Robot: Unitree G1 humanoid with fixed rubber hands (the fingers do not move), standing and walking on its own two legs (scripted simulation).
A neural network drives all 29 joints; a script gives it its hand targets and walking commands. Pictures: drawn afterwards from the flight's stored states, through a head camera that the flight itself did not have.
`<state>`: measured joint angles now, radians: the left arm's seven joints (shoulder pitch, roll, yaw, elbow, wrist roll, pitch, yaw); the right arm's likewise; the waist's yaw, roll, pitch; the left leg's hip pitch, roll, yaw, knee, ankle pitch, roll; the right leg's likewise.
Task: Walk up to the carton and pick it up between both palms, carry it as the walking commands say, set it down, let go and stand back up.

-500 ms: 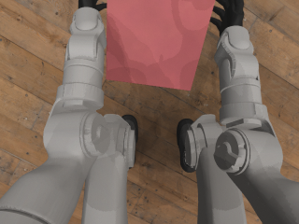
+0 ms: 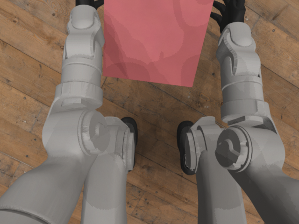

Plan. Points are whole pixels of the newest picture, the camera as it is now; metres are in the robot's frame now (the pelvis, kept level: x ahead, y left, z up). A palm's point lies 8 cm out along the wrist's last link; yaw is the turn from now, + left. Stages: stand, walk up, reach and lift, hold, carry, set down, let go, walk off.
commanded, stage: set down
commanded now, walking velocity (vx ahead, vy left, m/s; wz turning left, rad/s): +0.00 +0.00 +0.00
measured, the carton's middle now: (154, 27) +0.53 +0.04 -0.25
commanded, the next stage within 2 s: none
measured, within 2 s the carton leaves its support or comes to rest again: rests again in 1.34 s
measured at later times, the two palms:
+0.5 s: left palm (88, 3) +0.54 +0.17 -0.16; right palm (230, 18) +0.53 -0.12 -0.16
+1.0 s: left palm (88, 2) +0.55 +0.17 -0.16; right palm (229, 18) +0.53 -0.12 -0.16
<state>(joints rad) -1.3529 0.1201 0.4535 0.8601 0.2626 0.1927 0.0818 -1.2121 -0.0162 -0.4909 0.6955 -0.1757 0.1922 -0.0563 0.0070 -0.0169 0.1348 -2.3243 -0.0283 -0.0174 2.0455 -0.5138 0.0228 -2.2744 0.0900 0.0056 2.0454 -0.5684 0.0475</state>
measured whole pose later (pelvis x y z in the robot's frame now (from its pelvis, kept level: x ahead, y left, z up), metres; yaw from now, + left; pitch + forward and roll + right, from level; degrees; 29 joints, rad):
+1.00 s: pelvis +0.01 +0.00 -0.01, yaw +0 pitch +46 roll -3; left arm -1.37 0.15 0.46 0.95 0.26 0.10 0.05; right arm -1.23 -0.04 -0.50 0.78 -0.18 0.09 -0.04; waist 0.01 -0.01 0.13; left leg -2.34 -0.03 -0.02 2.08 -0.54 0.02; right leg -2.29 0.09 0.01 2.08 -0.60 0.05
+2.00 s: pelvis -0.01 -0.01 +0.02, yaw +1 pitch +36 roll -1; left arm -1.23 0.34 0.13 0.92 -0.06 0.14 0.10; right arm -1.22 -0.22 -0.24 0.89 0.11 0.13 -0.15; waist 0.00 -0.01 0.21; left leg -2.12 -0.03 -0.02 2.03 -0.54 0.01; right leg -2.08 0.09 0.01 2.04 -0.59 0.04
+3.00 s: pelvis +0.05 -0.01 +0.26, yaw +3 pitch +42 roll -1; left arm -0.89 0.31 0.25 0.89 -0.03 0.11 -0.06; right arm -0.87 -0.17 -0.24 0.81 0.04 0.10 -0.04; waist -0.03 0.00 -0.13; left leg -1.49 -0.03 -0.04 1.08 -0.33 0.00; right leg -1.46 0.06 0.04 1.09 -0.37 0.02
